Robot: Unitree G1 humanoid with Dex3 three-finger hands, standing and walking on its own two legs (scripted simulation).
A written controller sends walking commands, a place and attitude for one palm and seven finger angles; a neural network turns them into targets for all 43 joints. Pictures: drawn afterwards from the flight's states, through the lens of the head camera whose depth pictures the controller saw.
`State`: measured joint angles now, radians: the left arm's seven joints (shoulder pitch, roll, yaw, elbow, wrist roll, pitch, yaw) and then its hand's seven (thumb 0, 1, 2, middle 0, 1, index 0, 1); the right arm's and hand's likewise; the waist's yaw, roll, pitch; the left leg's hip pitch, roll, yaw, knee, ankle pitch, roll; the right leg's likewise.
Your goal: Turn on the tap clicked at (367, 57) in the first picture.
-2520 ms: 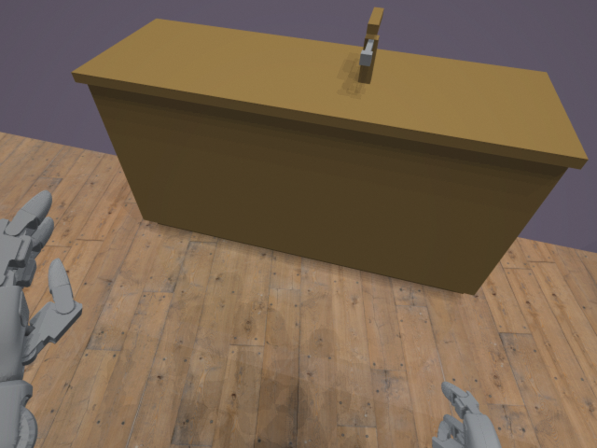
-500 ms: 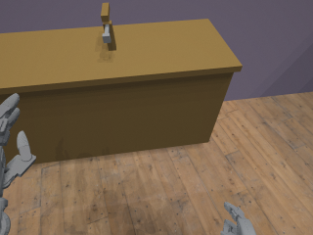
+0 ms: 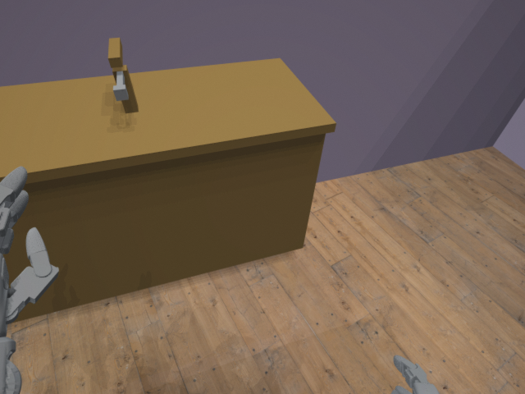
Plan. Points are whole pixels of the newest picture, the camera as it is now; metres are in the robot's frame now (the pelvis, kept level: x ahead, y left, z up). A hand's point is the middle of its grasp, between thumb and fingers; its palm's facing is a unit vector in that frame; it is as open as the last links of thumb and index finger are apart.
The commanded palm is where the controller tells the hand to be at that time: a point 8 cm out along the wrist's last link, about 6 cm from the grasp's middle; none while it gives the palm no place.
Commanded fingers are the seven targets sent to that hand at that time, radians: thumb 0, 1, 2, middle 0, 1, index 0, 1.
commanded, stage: take the last steps up to it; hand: left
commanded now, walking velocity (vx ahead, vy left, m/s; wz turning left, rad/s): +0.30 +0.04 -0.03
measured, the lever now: (120, 92) +0.75 +0.39 +0.09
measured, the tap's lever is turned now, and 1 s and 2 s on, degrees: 0 0 0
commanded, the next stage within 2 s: come to a stop and stand still in 1.36 s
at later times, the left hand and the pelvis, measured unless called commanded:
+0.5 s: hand (102, 223) +0.28 +0.22 +0.17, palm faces +0.43 -0.82 -0.39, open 7.4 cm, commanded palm +0.23 +0.26 +0.18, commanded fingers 0.00 0.90 0.90 -0.20 -0.30 -0.20 -0.30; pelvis +0.07 -0.02 -0.01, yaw -1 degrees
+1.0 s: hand (162, 168) +0.39 +0.18 +0.16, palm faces +0.39 -0.80 -0.46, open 7.4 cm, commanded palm +0.33 +0.23 +0.18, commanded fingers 0.00 0.90 0.90 -0.20 -0.30 -0.20 -0.30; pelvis +0.17 -0.06 +0.00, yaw +1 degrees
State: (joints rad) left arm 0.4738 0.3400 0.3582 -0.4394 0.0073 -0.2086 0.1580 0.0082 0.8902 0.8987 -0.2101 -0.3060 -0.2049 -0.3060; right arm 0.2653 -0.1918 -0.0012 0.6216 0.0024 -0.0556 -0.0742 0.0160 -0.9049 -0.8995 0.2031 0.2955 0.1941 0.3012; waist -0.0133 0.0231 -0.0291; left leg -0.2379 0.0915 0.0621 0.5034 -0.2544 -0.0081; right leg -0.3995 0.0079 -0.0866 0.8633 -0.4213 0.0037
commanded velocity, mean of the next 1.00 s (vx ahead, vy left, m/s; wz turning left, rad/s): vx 0.30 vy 0.08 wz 0.03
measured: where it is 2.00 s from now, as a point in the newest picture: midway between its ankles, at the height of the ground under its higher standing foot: (272, 392)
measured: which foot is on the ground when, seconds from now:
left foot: down 0.00-0.10, up 0.12-0.44, down 0.46-0.78, up 0.80-1.00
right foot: up 0.00-0.08, down 0.10-0.48, up 0.50-0.76, down 0.78-1.00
